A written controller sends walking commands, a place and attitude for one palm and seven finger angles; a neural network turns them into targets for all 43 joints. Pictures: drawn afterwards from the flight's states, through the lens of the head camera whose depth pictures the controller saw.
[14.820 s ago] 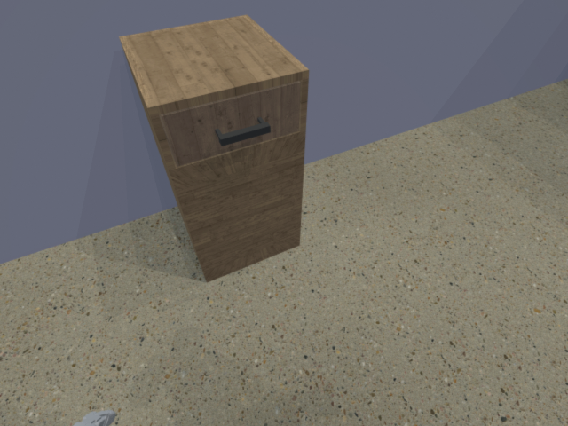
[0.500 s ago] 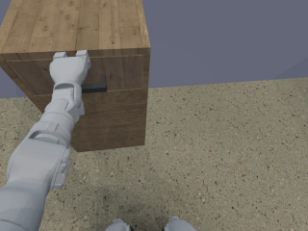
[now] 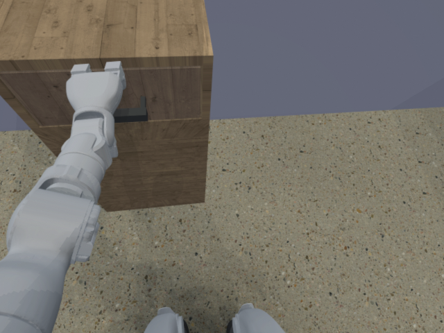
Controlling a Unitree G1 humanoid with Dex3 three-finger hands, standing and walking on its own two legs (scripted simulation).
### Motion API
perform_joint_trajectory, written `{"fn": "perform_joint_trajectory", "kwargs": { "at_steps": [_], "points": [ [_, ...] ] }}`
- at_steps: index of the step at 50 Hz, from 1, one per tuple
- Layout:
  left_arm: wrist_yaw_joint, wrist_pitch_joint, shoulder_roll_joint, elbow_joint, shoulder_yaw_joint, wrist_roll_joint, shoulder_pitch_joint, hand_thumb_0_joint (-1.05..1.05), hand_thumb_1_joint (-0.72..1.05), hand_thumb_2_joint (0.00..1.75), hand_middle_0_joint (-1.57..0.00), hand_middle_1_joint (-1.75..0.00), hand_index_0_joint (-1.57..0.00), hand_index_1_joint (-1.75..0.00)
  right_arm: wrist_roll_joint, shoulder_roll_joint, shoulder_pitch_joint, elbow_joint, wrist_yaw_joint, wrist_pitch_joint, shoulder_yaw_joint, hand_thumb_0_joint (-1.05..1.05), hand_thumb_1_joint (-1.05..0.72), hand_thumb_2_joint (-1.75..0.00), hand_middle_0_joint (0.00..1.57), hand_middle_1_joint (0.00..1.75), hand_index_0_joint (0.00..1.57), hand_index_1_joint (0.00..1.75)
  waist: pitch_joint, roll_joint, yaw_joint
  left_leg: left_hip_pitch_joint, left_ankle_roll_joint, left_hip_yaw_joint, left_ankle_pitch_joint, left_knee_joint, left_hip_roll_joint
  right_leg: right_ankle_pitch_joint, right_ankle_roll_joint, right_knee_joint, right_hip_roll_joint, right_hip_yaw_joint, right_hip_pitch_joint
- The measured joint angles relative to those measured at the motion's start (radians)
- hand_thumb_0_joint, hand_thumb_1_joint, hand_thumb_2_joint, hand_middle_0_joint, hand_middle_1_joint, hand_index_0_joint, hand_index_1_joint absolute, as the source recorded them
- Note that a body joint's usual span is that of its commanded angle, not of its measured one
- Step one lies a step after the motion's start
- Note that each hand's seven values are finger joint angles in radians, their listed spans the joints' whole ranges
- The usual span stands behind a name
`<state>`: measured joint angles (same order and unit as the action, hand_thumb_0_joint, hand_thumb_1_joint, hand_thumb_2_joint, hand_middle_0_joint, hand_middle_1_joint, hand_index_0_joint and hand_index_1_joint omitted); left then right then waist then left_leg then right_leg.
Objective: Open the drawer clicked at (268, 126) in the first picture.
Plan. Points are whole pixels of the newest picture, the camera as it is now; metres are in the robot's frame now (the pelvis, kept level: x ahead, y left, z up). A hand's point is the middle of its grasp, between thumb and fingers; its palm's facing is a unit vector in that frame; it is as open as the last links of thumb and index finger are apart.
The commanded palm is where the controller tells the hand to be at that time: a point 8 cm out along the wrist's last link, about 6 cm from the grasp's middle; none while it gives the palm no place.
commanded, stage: lower the fingers behind the handle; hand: left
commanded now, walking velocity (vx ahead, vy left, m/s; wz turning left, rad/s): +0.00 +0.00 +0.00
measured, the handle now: (113, 108) +0.58 +0.17 -0.02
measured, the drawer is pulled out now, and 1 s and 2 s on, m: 0.00 0.00 0.00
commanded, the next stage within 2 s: lift the fingers back up to retry in 1.22 s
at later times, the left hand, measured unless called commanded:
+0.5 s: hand (115, 126) +0.54 +0.16 -0.02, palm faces +0.01 -0.05 -1.00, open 13.5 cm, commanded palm +0.53 +0.16 +0.03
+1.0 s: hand (115, 127) +0.54 +0.16 -0.03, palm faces +0.03 -0.02 -1.00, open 13.6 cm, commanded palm +0.54 +0.15 +0.01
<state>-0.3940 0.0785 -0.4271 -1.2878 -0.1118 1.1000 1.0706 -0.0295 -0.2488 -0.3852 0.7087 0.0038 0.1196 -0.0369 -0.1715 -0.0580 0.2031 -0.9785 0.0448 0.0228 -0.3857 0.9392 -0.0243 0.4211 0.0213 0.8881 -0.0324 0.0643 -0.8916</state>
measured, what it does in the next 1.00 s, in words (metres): lowers itself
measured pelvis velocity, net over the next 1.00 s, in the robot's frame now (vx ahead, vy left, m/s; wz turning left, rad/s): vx -0.04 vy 0.02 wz -0.03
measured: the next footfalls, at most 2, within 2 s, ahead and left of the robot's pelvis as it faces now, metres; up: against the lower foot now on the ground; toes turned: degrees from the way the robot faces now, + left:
none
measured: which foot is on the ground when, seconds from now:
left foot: down 0.00-1.00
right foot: down 0.00-1.00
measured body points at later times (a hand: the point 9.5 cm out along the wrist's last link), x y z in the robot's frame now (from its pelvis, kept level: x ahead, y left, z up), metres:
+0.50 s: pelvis -0.01 +0.01 -0.03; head +0.14 +0.02 +0.39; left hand +0.53 +0.16 +0.03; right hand -0.07 -0.25 -0.14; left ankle +0.02 +0.09 -0.68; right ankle -0.01 -0.11 -0.68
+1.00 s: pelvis -0.04 +0.02 -0.06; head +0.12 +0.04 +0.36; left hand +0.53 +0.16 +0.03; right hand -0.07 -0.25 -0.16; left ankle +0.02 +0.09 -0.68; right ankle -0.01 -0.11 -0.68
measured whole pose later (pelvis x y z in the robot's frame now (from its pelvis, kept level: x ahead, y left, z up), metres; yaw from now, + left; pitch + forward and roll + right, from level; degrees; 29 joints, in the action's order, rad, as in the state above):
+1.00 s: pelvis -0.04 +0.02 -0.06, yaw -2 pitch +30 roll -5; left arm -0.42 0.12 -0.49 -1.32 -0.10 1.14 1.21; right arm -0.04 -0.25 -0.35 0.68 0.02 0.08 0.01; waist -0.17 -0.07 0.26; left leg -1.33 0.07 0.02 -0.43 1.23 -0.03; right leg 0.47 0.00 1.18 -0.02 0.07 -1.23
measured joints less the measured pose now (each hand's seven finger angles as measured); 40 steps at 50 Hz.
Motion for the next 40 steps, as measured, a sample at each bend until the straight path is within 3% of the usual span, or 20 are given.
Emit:
{"fn": "perform_joint_trajectory", "kwargs": {
  "at_steps": [7, 11, 14, 17, 22, 26, 32, 40],
  "points": [
    [0.060, 0.008, -0.036, -0.041, -0.008, 0.008, 0.043, 0.00, -0.49, 0.30, -0.31, -1.21, -0.30, -1.26, 0.004, -0.003, 0.011, -0.024, 0.010, -0.010, 0.014, 0.00, -0.91, -0.90, 0.20, 0.30, 0.20, 0.30, 0.006, -0.001, 0.024, -0.055, 0.002, 0.001, 0.001, 0.042, -0.005, 0.000, 0.000, 0.044, -0.003, 0.000, -0.057],
    [0.102, -0.048, -0.069, -0.013, 0.026, 0.006, 0.012, 0.00, -0.49, 0.30, -0.31, -1.20, -0.30, -1.24, 0.000, -0.003, 0.001, -0.041, 0.021, -0.029, 0.018, 0.00, -0.90, -0.90, 0.20, 0.30, 0.20, 0.30, 0.008, -0.004, 0.036, -0.102, 0.005, 0.008, -0.008, 0.077, -0.012, 0.005, -0.002, 0.081, -0.007, -0.007, -0.108],
    [0.087, -0.105, -0.085, 0.037, 0.056, 0.021, -0.025, 0.00, -0.49, 0.30, -0.31, -1.20, -0.31, -1.22, -0.007, -0.001, -0.015, -0.040, 0.026, -0.044, 0.015, 0.00, -0.90, -0.90, 0.20, 0.30, 0.20, 0.30, 0.003, -0.009, 0.035, -0.144, 0.007, 0.011, -0.020, 0.111, -0.015, 0.015, -0.003, 0.112, -0.010, -0.009, -0.150],
    [0.036, -0.126, -0.093, 0.065, 0.081, 0.036, -0.041, 0.00, -0.49, 0.30, -0.32, -1.20, -0.32, -1.21, -0.013, 0.003, -0.024, -0.022, 0.023, -0.050, 0.014, 0.00, -0.90, -0.90, 0.20, 0.30, 0.20, 0.30, 0.001, -0.011, 0.032, -0.180, 0.009, 0.011, -0.033, 0.140, -0.017, 0.026, -0.005, 0.140, -0.010, -0.009, -0.185],
    [-0.055, -0.096, -0.062, 0.063, 0.077, 0.041, -0.033, 0.00, -0.49, 0.30, -0.35, -1.24, -0.34, -1.23, -0.019, 0.012, -0.022, 0.017, 0.005, -0.042, 0.014, 0.00, -0.91, -0.90, 0.20, 0.30, 0.20, 0.30, 0.000, -0.016, 0.021, -0.203, 0.013, 0.006, -0.042, 0.158, -0.015, 0.035, -0.009, 0.151, -0.008, -0.004, -0.202],
    [-0.086, -0.033, -0.028, 0.009, 0.063, 0.035, 0.003, 0.00, -0.49, 0.30, -0.37, -1.24, -0.36, -1.27, -0.015, 0.015, -0.005, 0.025, -0.003, -0.026, 0.027, 0.00, -0.90, -0.90, 0.20, 0.30, 0.20, 0.30, -0.001, -0.015, 0.028, -0.193, 0.016, 0.003, -0.040, 0.150, -0.010, 0.032, -0.012, 0.139, -0.005, -0.001, -0.189],
    [-0.057, 0.031, -0.013, -0.061, 0.041, 0.030, 0.050, 0.00, -0.49, 0.30, -0.34, -1.22, -0.35, -1.24, -0.010, 0.013, 0.021, -0.003, 0.003, -0.019, 0.041, 0.00, -0.90, -0.90, 0.20, 0.30, 0.20, 0.30, -0.003, -0.013, 0.047, -0.185, 0.021, 0.003, -0.032, 0.146, -0.006, 0.025, -0.017, 0.135, 0.000, -0.001, -0.179],
    [-0.011, 0.002, -0.047, -0.064, 0.020, 0.039, 0.090, 0.00, -0.49, 0.30, -0.32, -1.21, -0.33, -1.24, -0.013, 0.001, 0.026, -0.038, 0.016, -0.037, 0.036, 0.00, -0.90, -0.90, 0.20, 0.30, 0.20, 0.30, -0.012, -0.012, 0.057, -0.253, 0.026, 0.005, -0.041, 0.210, -0.004, 0.039, -0.020, 0.207, 0.005, -0.001, -0.249]
  ]
}}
